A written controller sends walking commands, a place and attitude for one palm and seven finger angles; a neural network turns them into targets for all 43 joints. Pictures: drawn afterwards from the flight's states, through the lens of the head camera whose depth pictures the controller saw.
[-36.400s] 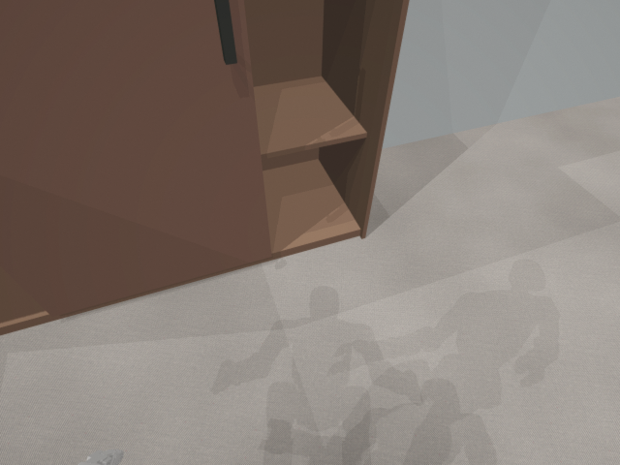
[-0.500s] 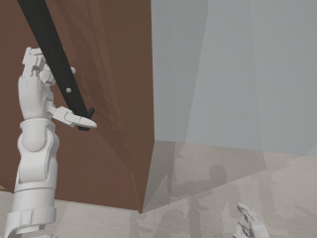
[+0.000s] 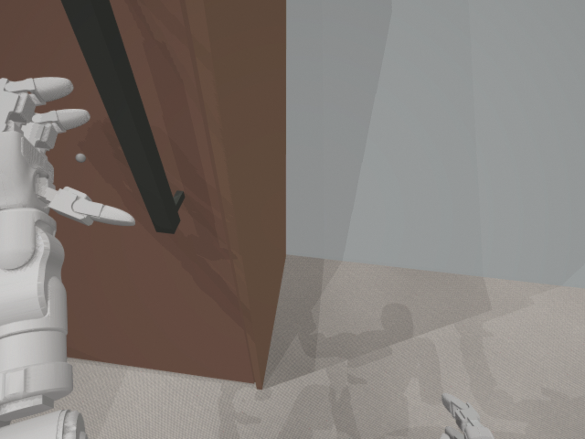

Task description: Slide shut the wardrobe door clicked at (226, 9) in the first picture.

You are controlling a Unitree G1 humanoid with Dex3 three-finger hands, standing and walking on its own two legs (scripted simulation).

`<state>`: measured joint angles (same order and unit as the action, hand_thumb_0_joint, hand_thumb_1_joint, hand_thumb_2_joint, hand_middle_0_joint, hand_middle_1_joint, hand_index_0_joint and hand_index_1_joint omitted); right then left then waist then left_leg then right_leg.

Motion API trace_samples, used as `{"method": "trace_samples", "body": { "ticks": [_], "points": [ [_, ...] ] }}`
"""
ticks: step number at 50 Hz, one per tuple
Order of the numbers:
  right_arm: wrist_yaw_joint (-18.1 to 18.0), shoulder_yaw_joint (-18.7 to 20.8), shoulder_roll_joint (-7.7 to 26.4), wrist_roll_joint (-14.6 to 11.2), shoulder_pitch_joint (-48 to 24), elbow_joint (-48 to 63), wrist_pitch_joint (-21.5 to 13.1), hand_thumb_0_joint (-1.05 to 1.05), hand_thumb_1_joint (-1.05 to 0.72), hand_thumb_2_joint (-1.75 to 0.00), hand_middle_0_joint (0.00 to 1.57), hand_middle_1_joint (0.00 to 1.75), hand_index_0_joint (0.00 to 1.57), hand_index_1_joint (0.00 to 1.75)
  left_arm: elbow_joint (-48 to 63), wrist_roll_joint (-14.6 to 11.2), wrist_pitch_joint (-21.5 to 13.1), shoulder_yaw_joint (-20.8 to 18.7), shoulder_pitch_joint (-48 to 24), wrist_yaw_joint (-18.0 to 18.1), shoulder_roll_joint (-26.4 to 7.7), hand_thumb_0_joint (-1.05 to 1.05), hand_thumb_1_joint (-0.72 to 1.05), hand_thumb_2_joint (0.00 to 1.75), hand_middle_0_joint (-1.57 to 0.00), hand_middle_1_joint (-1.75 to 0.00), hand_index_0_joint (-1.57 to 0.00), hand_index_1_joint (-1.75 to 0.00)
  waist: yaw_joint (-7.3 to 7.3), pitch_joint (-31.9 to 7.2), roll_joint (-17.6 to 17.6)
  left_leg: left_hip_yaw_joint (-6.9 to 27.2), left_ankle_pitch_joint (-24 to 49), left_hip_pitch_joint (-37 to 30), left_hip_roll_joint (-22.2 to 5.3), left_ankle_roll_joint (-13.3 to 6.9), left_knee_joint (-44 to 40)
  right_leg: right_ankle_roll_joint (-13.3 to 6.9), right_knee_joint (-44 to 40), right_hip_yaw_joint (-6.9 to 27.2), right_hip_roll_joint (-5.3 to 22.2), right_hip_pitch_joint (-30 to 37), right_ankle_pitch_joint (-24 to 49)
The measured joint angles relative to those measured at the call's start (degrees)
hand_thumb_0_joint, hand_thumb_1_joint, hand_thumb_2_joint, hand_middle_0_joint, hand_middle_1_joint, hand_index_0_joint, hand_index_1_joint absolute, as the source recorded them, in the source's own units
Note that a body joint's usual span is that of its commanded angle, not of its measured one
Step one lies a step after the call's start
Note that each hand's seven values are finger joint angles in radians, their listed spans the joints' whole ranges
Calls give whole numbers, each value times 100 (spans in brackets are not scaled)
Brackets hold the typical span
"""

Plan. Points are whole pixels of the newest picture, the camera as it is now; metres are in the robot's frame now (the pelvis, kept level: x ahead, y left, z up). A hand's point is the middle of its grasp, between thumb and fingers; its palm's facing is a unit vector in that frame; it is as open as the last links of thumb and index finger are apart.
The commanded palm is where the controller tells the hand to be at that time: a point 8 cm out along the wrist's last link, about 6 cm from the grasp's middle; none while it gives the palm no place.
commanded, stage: slip the hand off the handle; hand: left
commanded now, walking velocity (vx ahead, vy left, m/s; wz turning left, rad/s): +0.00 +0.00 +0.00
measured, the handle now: (143, 121) +0.39 +0.21 +0.25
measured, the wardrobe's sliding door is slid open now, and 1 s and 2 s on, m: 0.00 0.00 0.00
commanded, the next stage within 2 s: draw the hand back to the body in 0.62 s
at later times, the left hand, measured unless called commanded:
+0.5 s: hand (27, 222) +0.24 +0.27 +0.23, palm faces +0.38 -0.92 -0.11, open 14.7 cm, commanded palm +0.20 +0.31 +0.23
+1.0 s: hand (42, 264) +0.22 +0.26 +0.20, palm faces +0.07 -0.98 -0.16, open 14.7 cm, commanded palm +0.17 +0.30 +0.22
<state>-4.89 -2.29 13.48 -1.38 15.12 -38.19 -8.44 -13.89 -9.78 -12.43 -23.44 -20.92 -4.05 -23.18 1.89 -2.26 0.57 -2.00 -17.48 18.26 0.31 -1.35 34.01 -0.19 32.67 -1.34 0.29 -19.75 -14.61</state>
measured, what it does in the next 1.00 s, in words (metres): stands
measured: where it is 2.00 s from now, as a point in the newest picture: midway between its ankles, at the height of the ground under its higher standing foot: outside the picture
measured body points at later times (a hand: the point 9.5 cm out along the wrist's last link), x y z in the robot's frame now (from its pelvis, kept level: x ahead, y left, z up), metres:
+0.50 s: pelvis -0.01 -0.01 +0.00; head -0.02 -0.02 +0.45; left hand +0.22 +0.32 +0.24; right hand +0.20 -0.22 -0.07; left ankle +0.00 +0.10 -0.73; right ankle +0.03 -0.12 -0.73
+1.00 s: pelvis +0.00 -0.01 +0.00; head -0.03 -0.03 +0.45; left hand +0.21 +0.31 +0.21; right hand +0.22 -0.21 -0.06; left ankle +0.00 +0.10 -0.73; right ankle +0.03 -0.12 -0.73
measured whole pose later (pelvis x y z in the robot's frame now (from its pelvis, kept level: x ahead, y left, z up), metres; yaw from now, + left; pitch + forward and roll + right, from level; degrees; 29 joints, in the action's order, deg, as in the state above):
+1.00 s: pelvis +0.00 -0.01 +0.00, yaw +2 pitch -4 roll -1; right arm -6.6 -5.9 15.3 -4.1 12.0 -35.4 -13.0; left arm 10.7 -22.7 15.0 -26.4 4.6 -25.0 -28.3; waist 4.9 -2.6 4.0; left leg 0.3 -18.2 11.8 0.1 -1.0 33.6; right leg -0.6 31.0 -3.6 0.1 -11.9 -15.5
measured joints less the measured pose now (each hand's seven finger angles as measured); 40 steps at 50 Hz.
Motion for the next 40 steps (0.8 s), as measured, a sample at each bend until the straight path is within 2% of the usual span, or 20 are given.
{"method": "trace_samples", "body": {
  "ticks": [7,18,26,34,38,40],
  "points": [
    [31,67,90,3,158,16,-38,2,-90,-90,20,30,20,30,657,-160,-66,-124,598,-110,113,-2,-56,20,-25,-115,-26,-115,47,-1,43,-23,-18,-15,-14,4,30,-4,39,24,-14,2,-13],
    [-37,-5,52,6,-122,85,-171,2,-90,-90,20,30,20,30,1403,-440,137,-298,1364,-272,144,-1,-56,20,-25,-115,-26,-115,202,-32,91,85,-9,-130,-29,48,50,-51,50,-84,-26,157,-39],
    [-88,-94,51,8,-343,174,-321,2,-90,-90,20,30,20,30,1858,-580,256,-187,1692,-414,224,-1,-56,20,-25,-115,-26,-115,356,-10,126,218,-16,-155,-10,73,118,-77,90,-215,-5,244,-83],
    [-91,-163,2,39,-402,204,-379,2,-90,-90,20,30,20,30,2225,-727,363,-310,2111,-512,168,-1,-56,20,-25,-115,-26,-115,395,3,144,264,-55,-202,-35,96,155,-96,81,-260,-30,323,-109],
    [-123,-175,23,36,-358,143,-421,2,-90,-90,20,30,20,30,2264,-780,353,-320,2082,-545,189,-1,-56,19,-25,-115,-26,-115,434,35,160,307,-75,-189,-24,94,197,-93,96,-302,-19,339,-132],
    [-155,-200,47,-30,-334,108,-411,2,-90,-90,20,30,20,30,2244,-781,642,-275,2060,-709,154,-1,-56,20,-25,-115,-26,-115,447,52,185,317,-72,-226,-15,86,176,-87,70,-311,-11,383,-129]
  ]
}}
